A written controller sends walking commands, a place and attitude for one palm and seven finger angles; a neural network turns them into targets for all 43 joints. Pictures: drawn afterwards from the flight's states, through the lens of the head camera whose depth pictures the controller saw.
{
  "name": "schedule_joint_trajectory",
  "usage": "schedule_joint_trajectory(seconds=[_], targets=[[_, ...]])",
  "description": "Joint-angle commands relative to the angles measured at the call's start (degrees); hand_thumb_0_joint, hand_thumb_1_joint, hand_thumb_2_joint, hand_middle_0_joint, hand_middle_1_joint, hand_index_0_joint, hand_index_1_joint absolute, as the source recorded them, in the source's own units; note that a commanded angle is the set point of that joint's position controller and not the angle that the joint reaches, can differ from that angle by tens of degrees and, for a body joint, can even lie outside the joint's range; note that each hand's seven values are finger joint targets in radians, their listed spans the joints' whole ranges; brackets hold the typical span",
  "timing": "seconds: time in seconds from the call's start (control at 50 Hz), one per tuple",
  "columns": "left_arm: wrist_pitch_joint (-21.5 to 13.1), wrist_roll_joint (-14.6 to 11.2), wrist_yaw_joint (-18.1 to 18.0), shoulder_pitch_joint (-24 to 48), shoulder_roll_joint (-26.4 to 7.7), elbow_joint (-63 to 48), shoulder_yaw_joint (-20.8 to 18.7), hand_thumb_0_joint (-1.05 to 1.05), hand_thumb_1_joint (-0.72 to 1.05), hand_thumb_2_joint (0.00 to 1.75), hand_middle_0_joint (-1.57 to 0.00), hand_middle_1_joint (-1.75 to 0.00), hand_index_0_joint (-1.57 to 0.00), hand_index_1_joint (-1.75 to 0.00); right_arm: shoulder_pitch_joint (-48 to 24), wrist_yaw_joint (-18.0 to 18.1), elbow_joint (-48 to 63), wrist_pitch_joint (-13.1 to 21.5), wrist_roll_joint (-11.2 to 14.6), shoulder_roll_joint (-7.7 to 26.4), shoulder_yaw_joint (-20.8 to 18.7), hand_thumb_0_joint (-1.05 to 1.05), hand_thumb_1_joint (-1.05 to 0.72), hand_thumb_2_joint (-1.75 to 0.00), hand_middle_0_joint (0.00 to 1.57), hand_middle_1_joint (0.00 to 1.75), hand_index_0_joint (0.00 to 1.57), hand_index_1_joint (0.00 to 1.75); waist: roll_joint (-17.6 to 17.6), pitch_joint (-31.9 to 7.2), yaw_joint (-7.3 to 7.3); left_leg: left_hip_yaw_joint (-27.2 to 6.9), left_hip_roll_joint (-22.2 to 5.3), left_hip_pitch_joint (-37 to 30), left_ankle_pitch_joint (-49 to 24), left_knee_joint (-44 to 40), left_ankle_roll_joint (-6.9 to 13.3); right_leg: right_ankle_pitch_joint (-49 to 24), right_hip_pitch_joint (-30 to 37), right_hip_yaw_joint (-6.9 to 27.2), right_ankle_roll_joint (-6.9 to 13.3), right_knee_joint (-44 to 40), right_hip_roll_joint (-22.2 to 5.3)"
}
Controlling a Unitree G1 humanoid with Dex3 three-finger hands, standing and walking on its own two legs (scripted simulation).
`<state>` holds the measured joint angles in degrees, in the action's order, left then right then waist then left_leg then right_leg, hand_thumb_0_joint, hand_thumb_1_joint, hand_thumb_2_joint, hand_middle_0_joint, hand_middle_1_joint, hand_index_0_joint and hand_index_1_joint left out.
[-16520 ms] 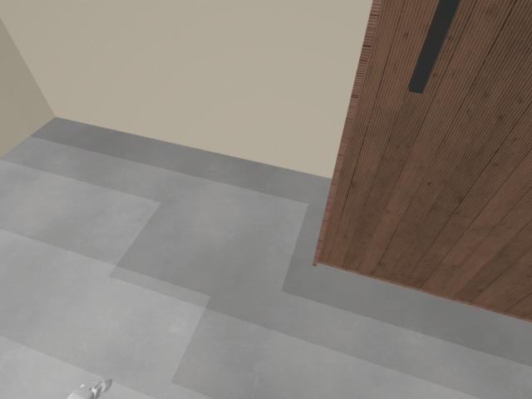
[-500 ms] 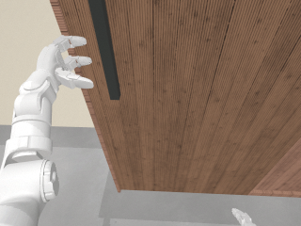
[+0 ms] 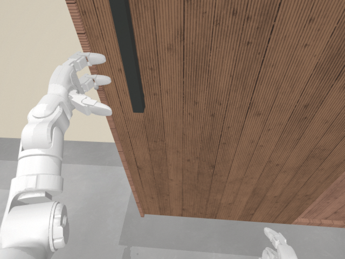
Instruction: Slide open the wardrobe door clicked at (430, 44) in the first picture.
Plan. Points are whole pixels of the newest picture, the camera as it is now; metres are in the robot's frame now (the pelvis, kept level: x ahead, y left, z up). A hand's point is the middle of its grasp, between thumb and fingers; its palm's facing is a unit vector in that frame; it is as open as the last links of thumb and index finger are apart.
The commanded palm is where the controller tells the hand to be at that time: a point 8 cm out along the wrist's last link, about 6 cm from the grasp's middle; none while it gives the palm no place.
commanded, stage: move the hooked fingers beside the handle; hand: left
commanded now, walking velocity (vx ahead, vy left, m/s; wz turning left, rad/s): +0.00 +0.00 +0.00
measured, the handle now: (132, 54) +0.48 +0.13 +0.26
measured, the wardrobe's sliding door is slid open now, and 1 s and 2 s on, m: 0.00 0.00 0.00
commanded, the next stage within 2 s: feel for the door with the fingertips in 0.44 s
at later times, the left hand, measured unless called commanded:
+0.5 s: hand (98, 78) +0.42 +0.19 +0.24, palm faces +0.02 -1.00 -0.01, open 14.0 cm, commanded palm +0.39 +0.24 +0.23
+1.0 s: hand (112, 81) +0.41 +0.16 +0.24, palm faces +0.01 -1.00 +0.00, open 14.0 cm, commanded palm +0.39 +0.21 +0.23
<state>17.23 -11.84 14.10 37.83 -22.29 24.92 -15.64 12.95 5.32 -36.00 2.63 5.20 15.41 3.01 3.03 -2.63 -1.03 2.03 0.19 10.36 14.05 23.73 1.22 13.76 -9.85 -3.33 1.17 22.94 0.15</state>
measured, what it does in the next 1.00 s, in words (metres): stands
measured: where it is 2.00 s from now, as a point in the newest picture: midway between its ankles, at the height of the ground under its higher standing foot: outside the picture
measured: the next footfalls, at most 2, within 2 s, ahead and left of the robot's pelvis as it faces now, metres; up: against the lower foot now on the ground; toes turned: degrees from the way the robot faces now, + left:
none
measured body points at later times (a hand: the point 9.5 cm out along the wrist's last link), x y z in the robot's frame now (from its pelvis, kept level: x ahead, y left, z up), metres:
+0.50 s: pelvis +0.00 +0.00 +0.00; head -0.02 -0.02 +0.45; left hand +0.41 +0.24 +0.24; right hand +0.14 -0.25 -0.10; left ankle -0.02 +0.10 -0.74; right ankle -0.02 -0.11 -0.74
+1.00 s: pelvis +0.00 -0.01 +0.00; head -0.02 -0.03 +0.45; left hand +0.40 +0.21 +0.24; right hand +0.16 -0.24 -0.10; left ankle -0.02 +0.10 -0.74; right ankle -0.02 -0.11 -0.74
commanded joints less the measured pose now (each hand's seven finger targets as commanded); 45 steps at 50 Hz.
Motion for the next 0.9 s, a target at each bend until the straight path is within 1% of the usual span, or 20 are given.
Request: schedule_joint_trajectory(seconds=[0.0, 0.02, 0.06, 0.1, 0.14, 0.16, 0.24, 0.3, 0.32, 0.34, 0.38, 0.44, 0.54, 0.56, 0.62, 0.7, 0.74, 0.8, 0.84, 0.88], targets=[[-7.00, -2.08, -1.33, 36.34, -13.89, -18.89, -3.76, 0.00, -0.50, 0.30, -0.30, -1.20, -0.30, -1.20, -6.99, 0.35, 7.71, 4.13, -0.65, 6.19, -1.61, 0.00, -0.90, -0.90, 0.20, 0.30, 0.20, 0.30, 0.66, -20.44, 1.06, -3.60, -0.45, -13.53, -22.40, 0.19, 0.77, -21.31, 2.48, 1.40, 1.11, -0.87, 0.52], [-5.38, -1.73, -1.75, 34.88, -13.42, -14.56, -3.64, 0.00, -0.50, 0.30, -0.30, -1.20, -0.30, -1.20, -6.96, 0.49, 6.77, 3.91, -0.56, 6.19, -1.50, 0.00, -0.90, -0.90, 0.20, 0.30, 0.20, 0.30, 0.87, -17.31, 1.08, -3.31, -0.37, -11.44, -19.80, -0.34, 0.71, -19.40, 1.41, 1.35, 1.08, -1.47, 0.44], [-1.58, -0.20, -2.88, 29.43, -16.65, -4.51, -6.13, 0.00, -0.50, 0.30, -0.30, -1.20, -0.30, -1.20, -6.18, 0.71, 5.25, 2.72, -0.56, 7.10, -1.57, 0.00, -0.90, -0.90, 0.20, 0.30, 0.20, 0.30, -0.28, -11.89, 0.27, -2.68, -0.29, -6.59, -14.73, -1.67, 0.73, -15.16, 0.66, 1.38, 0.96, -2.76, 0.16], [1.44, 0.99, -3.40, 29.09, -15.17, 1.29, -4.23, 0.00, -0.50, 0.30, -0.30, -1.20, -0.30, -1.20, -5.54, 0.81, 4.99, 1.83, -0.34, 7.12, -1.33, 0.00, -0.90, -0.90, 0.20, 0.30, 0.20, 0.30, -1.80, -8.07, 0.89, -2.88, -0.29, -3.24, -12.29, -2.42, 0.76, -13.37, -0.41, 1.27, 0.82, -3.18, -0.28], [2.14, 1.47, -2.84, 27.75, -12.66, 1.86, -1.75, 0.00, -0.50, 0.30, -0.30, -1.20, -0.30, -1.20, -5.33, 0.65, 5.86, 1.34, -0.16, 7.08, -1.47, 0.00, -0.90, -0.90, 0.20, 0.30, 0.20, 0.30, -1.57, -9.85, 0.94, -2.76, -0.44, -3.71, -13.87, -2.10, 0.80, -15.06, 0.34, 1.29, 0.95, -2.54, -0.46], [1.11, 1.22, -2.70, 27.52, -13.56, 0.47, -2.87, 0.00, -0.50, 0.30, -0.30, -1.20, -0.30, -1.20, -5.00, 0.43, 6.52, 1.35, -0.25, 7.11, -1.82, 0.00, -0.90, -0.90, 0.20, 0.30, 0.20, 0.30, -2.14, -12.70, 0.59, -2.75, -0.50, -5.27, -15.85, -1.67, 0.82, -16.91, 1.67, 1.16, 1.09, -2.20, -0.33], [-5.78, -1.07, -0.57, 35.98, -13.15, -14.76, -2.16, 0.00, -0.50, 0.30, -0.30, -1.20, -0.30, -1.20, -6.35, 0.36, 9.11, 2.75, -0.54, 6.41, -2.04, 0.00, -0.90, -0.90, 0.20, 0.30, 0.20, 0.30, -2.45, -22.90, 1.11, -3.08, -0.34, -11.86, -22.22, -0.14, 1.24, -23.80, 5.47, 1.88, 1.10, -0.66, 0.00], [-7.91, -1.94, -0.51, 35.94, -15.85, -16.03, -5.18, 0.00, -0.50, 0.30, -0.30, -1.20, -0.30, -1.20, -6.38, 0.53, 8.39, 3.56, -0.73, 6.34, -1.84, 0.00, -0.90, -0.90, 0.20, 0.30, 0.20, 0.30, -1.76, -22.77, 0.70, -3.10, -0.35, -12.54, -21.72, -0.26, 1.32, -22.85, 5.30, 2.00, 1.01, -0.98, 0.27], [-7.29, -1.83, -0.74, 35.00, -15.74, -14.52, -5.22, 0.00, -0.50, 0.30, -0.30, -1.20, -0.30, -1.20, -6.49, 0.57, 7.88, 3.48, -0.50, 6.28, -1.70, 0.00, -0.90, -0.90, 0.20, 0.30, 0.20, 0.30, -1.54, -20.55, 0.58, -2.83, -0.40, -11.38, -20.09, -0.59, 1.23, -21.34, 4.53, 1.86, 0.96, -1.39, 0.25], [-5.94, -1.43, -1.04, 34.32, -14.42, -11.03, -4.15, 0.00, -0.50, 0.30, -0.30, -1.20, -0.30, -1.20, -6.47, 0.65, 7.10, 3.35, -0.41, 6.33, -1.56, 0.00, -0.90, -0.90, 0.20, 0.30, 0.20, 0.30, -1.11, -16.75, 0.91, -2.80, -0.48, -9.66, -17.87, -1.07, 1.09, -19.02, 2.68, 1.58, 0.97, -1.86, 0.30], [-2.83, -0.39, -2.22, 31.42, -15.45, -3.56, -4.88, 0.00, -0.50, 0.30, -0.30, -1.20, -0.30, -1.20, -5.69, 0.72, 5.87, 2.86, -0.28, 6.92, -1.55, 0.00, -0.90, -0.90, 0.20, 0.30, 0.20, 0.30, -1.32, -10.91, 0.78, -2.79, -0.38, -5.55, -13.62, -2.08, 1.07, -14.84, 0.71, 1.46, 0.86, -3.01, 0.07], [0.49, 1.22, -2.92, 30.03, -14.83, 2.69, -3.35, 0.00, -0.50, 0.30, -0.30, -1.20, -0.30, -1.20, -4.67, 0.88, 5.34, 1.93, -0.13, 7.32, -1.62, 0.00, -0.90, -0.90, 0.20, 0.30, 0.20, 0.30, -1.06, -7.87, 1.20, -2.72, -0.39, -2.69, -10.46, -2.67, 1.02, -11.54, -0.88, 1.55, 0.77, -3.61, -0.31], [-5.47, -0.08, -1.71, 37.25, -13.52, -10.85, -1.83, 0.00, -0.50, 0.30, -0.30, -1.20, -0.30, -1.20, -5.08, 0.60, 8.07, 3.22, -0.56, 6.84, -2.31, 0.00, -0.90, -0.90, 0.20, 0.30, 0.20, 0.30, 0.15, -21.64, 1.56, -2.86, -0.24, -10.54, -19.55, -0.52, 1.40, -21.06, 4.48, 2.15, 1.12, -1.38, -0.10], [-7.11, -0.83, -1.26, 36.69, -12.69, -12.12, -1.23, 0.00, -0.50, 0.30, -0.30, -1.20, -0.30, -1.20, -5.03, 0.66, 8.10, 3.40, -0.45, 6.71, -2.36, 0.00, -0.90, -0.90, 0.20, 0.30, 0.20, 0.30, -1.44, -22.28, 1.85, -2.99, -0.50, -11.66, -21.01, -0.20, 1.44, -22.07, 4.80, 1.90, 1.07, -1.16, 0.11], [-8.28, -2.00, -0.69, 36.88, -9.91, -12.59, -0.31, 0.00, -0.50, 0.30, -0.30, -1.20, -0.30, -1.20, -5.06, 0.62, 7.19, 4.16, -0.50, 6.54, -2.24, 0.00, -0.90, -0.90, 0.20, 0.30, 0.20, 0.30, -1.34, -21.07, 2.06, -3.03, -0.49, -12.38, -20.83, -0.05, 1.34, -21.94, 3.18, 1.68, 0.95, -1.03, 0.45], [-3.73, -0.90, -3.13, 29.51, -11.89, -7.16, -3.65, 0.00, -0.50, 0.30, -0.30, -1.20, -0.30, -1.20, -5.69, -0.02, 6.22, 3.37, -0.38, 6.56, -2.08, 0.00, -0.90, -0.90, 0.20, 0.30, 0.20, 0.30, -1.42, -15.76, -0.13, -2.37, -0.27, -7.39, -18.12, -0.97, 0.99, -19.82, 3.00, 1.37, 0.89, -1.47, 0.13], [-1.14, 0.13, -4.57, 29.46, -9.15, -5.62, -1.41, 0.00, -0.50, 0.30, -0.30, -1.20, -0.30, -1.20, -5.98, -0.33, 6.12, 2.67, -0.34, 6.40, -1.91, 0.00, -0.90, -0.90, 0.20, 0.30, 0.20, 0.30, -1.88, -11.73, 0.34, -2.21, -0.44, -5.29, -16.09, -1.62, 0.99, -17.80, 1.46, 1.16, 0.77, -2.05, 0.01], [-0.24, 0.67, -6.44, 28.52, -11.46, -9.02, -3.86, 0.00, -0.50, 0.30, -0.30, -1.20, -0.30, -1.20, -6.68, -0.49, 7.18, 2.00, -0.61, 6.41, -2.16, 0.00, -0.90, -0.90, 0.20, 0.30, 0.20, 0.30, -4.30, -14.82, -0.61, -2.03, -0.41, -5.79, -17.51, -1.55, 1.33, -19.51, 4.32, 1.51, 0.72, -1.81, -0.10], [-1.22, 0.28, -6.41, 30.50, -10.04, -14.50, -2.76, 0.00, -0.50, 0.30, -0.30, -1.20, -0.30, -1.20, -7.60, -0.46, 8.22, 1.90, -0.74, 5.93, -2.10, 0.00, -0.90, -0.90, 0.20, 0.30, 0.20, 0.30, -3.76, -18.31, -0.40, -1.67, -0.27, -7.68, -19.91, -1.02, 1.50, -22.83, 6.26, 1.83, 0.71, -1.10, -0.16], [-2.70, -0.20, -6.24, 30.96, -10.01, -15.79, -2.88, 0.00, -0.50, 0.30, -0.30, -1.20, -0.30, -1.20, -7.83, -0.27, 8.34, 1.93, -0.91, 5.89, -2.09, 0.00, -0.90, -0.90, 0.20, 0.30, 0.20, 0.30, -5.89, -18.96, -0.11, -1.65, -0.42, -8.26, -20.21, -0.99, 1.74, -23.72, 6.93, 2.06, 0.44, -1.17, -0.14]])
